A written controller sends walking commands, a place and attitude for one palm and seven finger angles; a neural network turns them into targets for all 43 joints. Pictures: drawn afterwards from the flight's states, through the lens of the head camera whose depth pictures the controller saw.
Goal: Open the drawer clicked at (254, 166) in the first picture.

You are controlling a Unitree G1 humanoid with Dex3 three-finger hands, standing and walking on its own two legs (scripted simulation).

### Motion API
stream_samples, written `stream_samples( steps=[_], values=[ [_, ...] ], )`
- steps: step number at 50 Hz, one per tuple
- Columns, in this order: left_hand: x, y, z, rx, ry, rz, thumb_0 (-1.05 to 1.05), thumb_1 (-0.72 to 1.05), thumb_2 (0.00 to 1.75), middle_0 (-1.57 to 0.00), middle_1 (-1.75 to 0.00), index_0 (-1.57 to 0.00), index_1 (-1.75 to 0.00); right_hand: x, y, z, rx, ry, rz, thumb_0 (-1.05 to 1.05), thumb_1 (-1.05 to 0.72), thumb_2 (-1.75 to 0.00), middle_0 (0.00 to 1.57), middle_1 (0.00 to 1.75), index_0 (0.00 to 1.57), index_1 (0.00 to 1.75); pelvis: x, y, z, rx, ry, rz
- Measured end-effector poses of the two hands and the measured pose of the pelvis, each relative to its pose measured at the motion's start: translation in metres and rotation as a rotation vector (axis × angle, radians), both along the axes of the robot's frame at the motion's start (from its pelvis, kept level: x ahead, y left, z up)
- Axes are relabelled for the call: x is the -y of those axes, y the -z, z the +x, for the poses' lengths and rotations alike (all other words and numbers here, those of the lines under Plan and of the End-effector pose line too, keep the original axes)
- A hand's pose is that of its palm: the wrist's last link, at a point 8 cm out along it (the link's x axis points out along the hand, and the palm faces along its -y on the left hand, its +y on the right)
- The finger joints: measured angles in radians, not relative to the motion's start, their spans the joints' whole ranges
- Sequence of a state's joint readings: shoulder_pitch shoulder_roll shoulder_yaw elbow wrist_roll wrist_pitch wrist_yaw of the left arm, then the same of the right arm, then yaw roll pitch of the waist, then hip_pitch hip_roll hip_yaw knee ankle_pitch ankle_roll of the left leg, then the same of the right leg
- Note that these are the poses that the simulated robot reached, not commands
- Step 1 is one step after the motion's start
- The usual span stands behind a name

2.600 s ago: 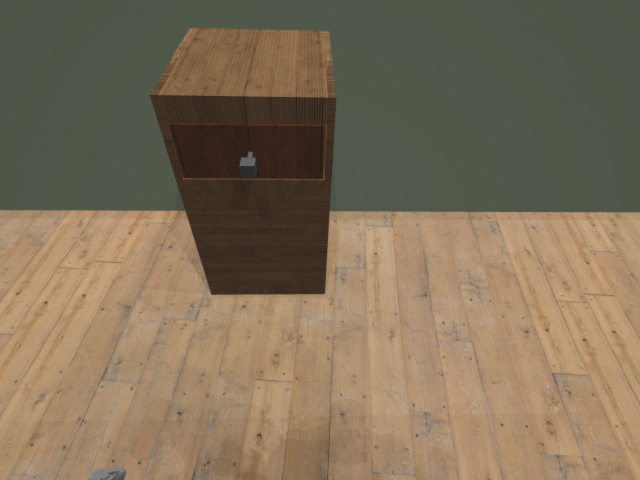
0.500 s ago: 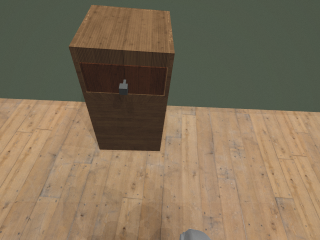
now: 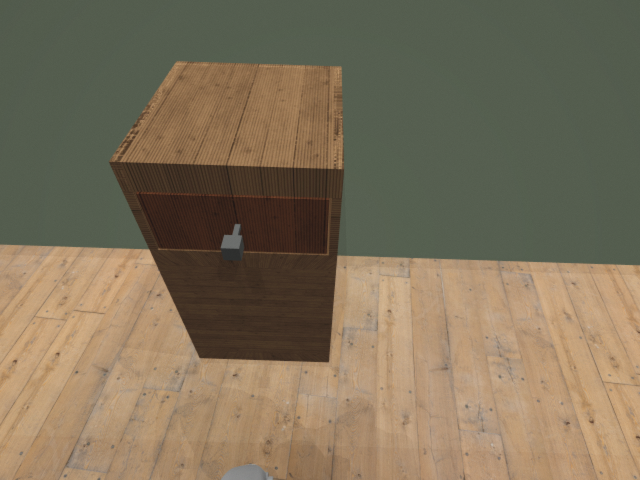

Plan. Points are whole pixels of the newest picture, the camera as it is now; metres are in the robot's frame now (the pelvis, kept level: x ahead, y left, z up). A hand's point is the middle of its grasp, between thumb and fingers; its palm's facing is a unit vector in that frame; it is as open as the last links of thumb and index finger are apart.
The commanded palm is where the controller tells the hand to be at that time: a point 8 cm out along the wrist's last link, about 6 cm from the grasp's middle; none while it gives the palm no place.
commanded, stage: come to a stop and stand still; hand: left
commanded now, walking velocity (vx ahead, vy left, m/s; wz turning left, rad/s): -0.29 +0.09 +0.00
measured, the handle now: (234, 240) +0.59 +0.20 -0.12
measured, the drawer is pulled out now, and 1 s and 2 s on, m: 0.00 0.00 0.00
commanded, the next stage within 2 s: look again from close up in 1.54 s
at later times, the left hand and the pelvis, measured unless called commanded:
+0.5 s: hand out of the picture +0.04 +0.20 -0.17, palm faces +0.00 -0.96 -0.27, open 7.4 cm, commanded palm none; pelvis +0.02 +0.00 -0.01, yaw -4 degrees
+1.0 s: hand out of the picture -0.02 +0.16 -0.15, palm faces +0.08 -0.97 -0.24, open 7.4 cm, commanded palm none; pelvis -0.01 -0.02 +0.01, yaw -1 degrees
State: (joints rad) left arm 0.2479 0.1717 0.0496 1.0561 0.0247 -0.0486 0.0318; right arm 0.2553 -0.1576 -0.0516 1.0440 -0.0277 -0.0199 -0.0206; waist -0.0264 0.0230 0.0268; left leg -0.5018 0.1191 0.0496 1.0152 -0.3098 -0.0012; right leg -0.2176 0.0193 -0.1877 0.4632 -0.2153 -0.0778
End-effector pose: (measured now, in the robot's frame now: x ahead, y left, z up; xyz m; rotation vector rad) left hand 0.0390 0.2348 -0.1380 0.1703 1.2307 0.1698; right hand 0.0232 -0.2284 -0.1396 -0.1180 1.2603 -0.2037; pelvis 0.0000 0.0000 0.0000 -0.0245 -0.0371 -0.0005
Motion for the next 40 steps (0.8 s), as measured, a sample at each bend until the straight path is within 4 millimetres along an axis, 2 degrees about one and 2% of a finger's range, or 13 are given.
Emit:
stream_samples(
  steps=[3, 7, 12, 16, 20, 25, 28, 32, 37, 40],
  values=[
    [-0.002, 0.004, -0.012, -0.067, -0.026, -0.019, -0.01, 0.93, 0.9, -0.2, -0.3, -0.2, -0.3, 0.002, -0.009, 0.045, 0.062, -0.039, -0.021, 0.0, -0.94, -0.9, 0.2, 0.3, 0.19, 0.3, -0.005, -0.001, 0.016, -0.006, 0.004, -0.005],
    [-0.002, 0.016, -0.024, -0.152, -0.064, -0.063, 0.0, 0.92, 0.9, -0.2, -0.3, -0.2, -0.3, -0.01, -0.01, 0.085, 0.091, -0.088, -0.041, 0.0, -0.93, -0.9, 0.2, 0.3, 0.19, 0.3, -0.017, 0.003, 0.038, -0.003, 0.011, -0.026],
    [0.001, 0.021, -0.027, -0.219, -0.092, -0.093, 0.0, 0.91, 0.9, -0.2, -0.3, -0.19, -0.3, -0.035, -0.014, 0.106, 0.068, -0.109, -0.028, 0.0, -0.93, -0.9, 0.2, 0.3, 0.2, 0.3, -0.024, 0.001, 0.053, 0.002, 0.022, 0.009],
    [-0.001, 0.017, -0.024, -0.252, -0.064, -0.085, 0.0, 0.91, 0.9, -0.2, -0.3, -0.2, -0.3, -0.041, -0.01, 0.11, 0.069, -0.09, -0.011, -0.01, -0.92, -0.9, 0.2, 0.3, 0.2, 0.3, -0.025, 0.0, 0.048, -0.01, 0.041, 0.028],
    [-0.008, 0.009, -0.015, -0.242, -0.031, -0.031, 0.0, 0.9, 0.9, -0.2, -0.3, -0.2, -0.3, -0.029, -0.004, 0.099, 0.069, -0.053, -0.003, -0.01, -0.93, -0.89, 0.21, 0.3, 0.2, 0.3, -0.018, 0.0, 0.034, -0.02, 0.061, 0.03],
    [-0.008, 0.0, 0.0, -0.155, -0.003, 0.048, 0.0, 0.9, 0.9, -0.2, -0.3, -0.2, -0.3, 0.003, 0.009, 0.064, 0.041, -0.017, 0.012, -0.01, -0.92, -0.89, 0.21, 0.3, 0.2, 0.3, 0.004, 0.005, 0.016, -0.018, 0.069, 0.044],
    [0.003, -0.004, 0.003, -0.089, 0.01, 0.084, 0.0, 0.91, 0.9, -0.19, -0.3, -0.19, -0.3, 0.025, 0.021, 0.038, 0.01, 0.007, 0.031, -0.01, -0.91, -0.89, 0.2, 0.3, 0.2, 0.3, 0.021, 0.011, 0.008, -0.003, 0.058, 0.048],
    [0.027, -0.017, -0.001, -0.049, 0.011, 0.069, 0.0, 0.91, 0.9, -0.19, -0.3, -0.19, -0.3, 0.043, 0.015, 0.005, -0.059, 0.017, 0.05, 0.0, -0.91, -0.9, 0.2, 0.3, 0.2, 0.3, 0.035, -0.001, 0.006, 0.002, 0.052, 0.058],
    [0.052, -0.022, -0.007, -0.054, 0.018, 0.027, 0.0, 0.91, 0.9, -0.2, -0.3, -0.2, -0.3, 0.055, 0.006, -0.027, -0.114, 0.032, 0.049, 0.0, -0.91, -0.9, 0.2, 0.3, 0.2, 0.3, 0.044, -0.011, 0.004, -0.011, 0.054, 0.07],
    [0.054, -0.023, -0.015, -0.071, -0.004, 0.025, 0.01, 0.92, 0.9, -0.2, -0.3, -0.2, -0.3, 0.058, 0.004, -0.043, -0.168, 0.023, 0.041, 0.0, -0.91, -0.9, 0.2, 0.3, 0.2, 0.3, 0.046, -0.012, 0.001, -0.019, 0.04, 0.067]
  ],
)
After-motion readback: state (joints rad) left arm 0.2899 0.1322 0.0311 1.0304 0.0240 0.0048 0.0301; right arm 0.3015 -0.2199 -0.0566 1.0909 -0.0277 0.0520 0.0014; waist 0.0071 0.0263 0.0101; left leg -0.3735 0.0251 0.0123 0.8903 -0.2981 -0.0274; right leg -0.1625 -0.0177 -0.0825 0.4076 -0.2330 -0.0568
